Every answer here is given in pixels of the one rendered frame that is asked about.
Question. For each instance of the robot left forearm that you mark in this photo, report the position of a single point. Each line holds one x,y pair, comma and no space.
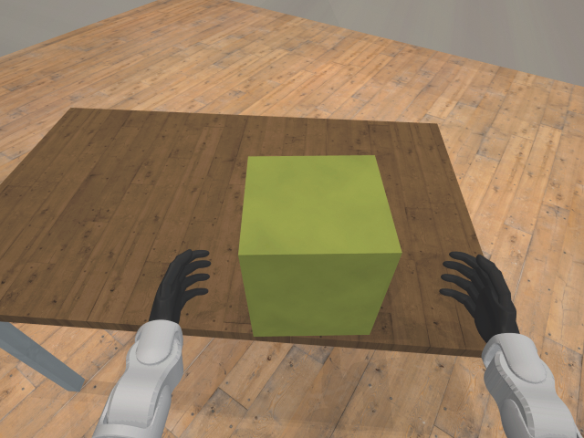
138,405

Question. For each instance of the left robot hand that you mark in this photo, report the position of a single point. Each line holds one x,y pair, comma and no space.
171,295

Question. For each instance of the right robot hand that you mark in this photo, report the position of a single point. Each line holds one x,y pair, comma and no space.
490,301

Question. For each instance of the robot right forearm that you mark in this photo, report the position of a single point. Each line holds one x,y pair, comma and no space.
523,387

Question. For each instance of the table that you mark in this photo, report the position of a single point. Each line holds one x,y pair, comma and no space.
92,217

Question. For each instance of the carton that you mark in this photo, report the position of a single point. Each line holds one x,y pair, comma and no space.
318,246

